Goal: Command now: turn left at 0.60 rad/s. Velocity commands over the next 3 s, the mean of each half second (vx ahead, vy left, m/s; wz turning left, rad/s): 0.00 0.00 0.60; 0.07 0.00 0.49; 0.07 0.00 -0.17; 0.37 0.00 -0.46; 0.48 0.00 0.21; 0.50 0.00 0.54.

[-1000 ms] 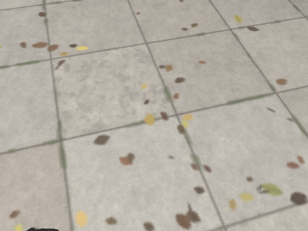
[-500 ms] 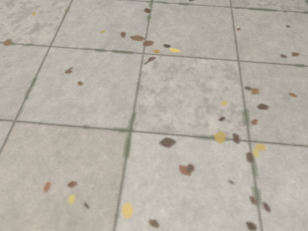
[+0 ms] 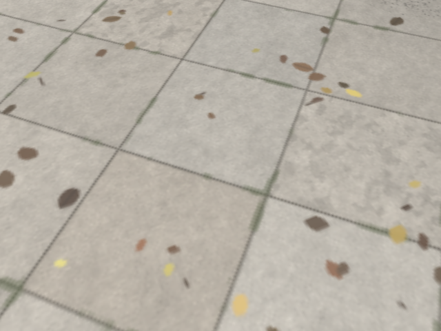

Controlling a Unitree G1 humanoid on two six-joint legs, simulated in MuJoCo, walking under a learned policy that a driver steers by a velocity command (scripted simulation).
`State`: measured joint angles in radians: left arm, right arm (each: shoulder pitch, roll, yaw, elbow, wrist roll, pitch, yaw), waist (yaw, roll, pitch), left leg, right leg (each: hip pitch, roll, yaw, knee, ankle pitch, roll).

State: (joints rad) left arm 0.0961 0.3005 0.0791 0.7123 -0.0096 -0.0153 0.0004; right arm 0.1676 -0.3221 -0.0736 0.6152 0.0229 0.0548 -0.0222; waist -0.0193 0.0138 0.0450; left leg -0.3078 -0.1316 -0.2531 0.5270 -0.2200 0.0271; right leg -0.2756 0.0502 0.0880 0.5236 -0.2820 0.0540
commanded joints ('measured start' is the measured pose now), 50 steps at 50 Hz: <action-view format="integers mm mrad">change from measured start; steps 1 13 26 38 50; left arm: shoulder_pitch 77 39 -31 -24 63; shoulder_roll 175 158 137 102 104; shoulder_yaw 50 35 32 21 -5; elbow -53 -73 -93 -91 -70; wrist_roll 20 20 7 7 29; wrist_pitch -14 25 22 13 -53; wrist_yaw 6 37 28 21 -3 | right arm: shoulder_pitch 2 -38 52 8 -8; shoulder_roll -99 -82 -188 -175 -134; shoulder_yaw -30 -32 -57 -41 -13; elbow -71 -84 -76 -67 -54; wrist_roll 0 -2 -29 -14 -28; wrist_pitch -9 -3 -58 -34 -50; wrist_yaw -6 10 20 -9 -14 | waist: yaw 19 68 -10 -6 18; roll -56 -177 112 128 -185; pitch -175 -88 -116 -118 -26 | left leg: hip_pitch -26 -261 251 175 -193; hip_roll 117 158 405 293 93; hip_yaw -157 211 -126 -184 75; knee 123 428 -186 -183 344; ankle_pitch -79 -200 375 105 -359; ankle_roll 53 -147 239 207 -86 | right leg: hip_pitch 226 273 -375 -224 162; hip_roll -232 -328 -103 -32 -383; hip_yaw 167 27 -20 1 346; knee -202 -201 655 290 -247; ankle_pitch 259 444 -254 -70 266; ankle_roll -101 -288 -4 37 -321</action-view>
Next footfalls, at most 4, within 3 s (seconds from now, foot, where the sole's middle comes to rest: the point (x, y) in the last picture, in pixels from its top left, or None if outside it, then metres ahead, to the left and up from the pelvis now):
0.02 right None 0.04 -0.12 -0.77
0.44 left None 0.00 0.15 -0.77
0.94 right None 0.11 -0.04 -0.77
1.20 left None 0.01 0.20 -0.77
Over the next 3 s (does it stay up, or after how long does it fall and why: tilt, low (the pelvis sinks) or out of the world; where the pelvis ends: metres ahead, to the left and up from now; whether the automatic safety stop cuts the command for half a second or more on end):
stays up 0.77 0.23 -0.02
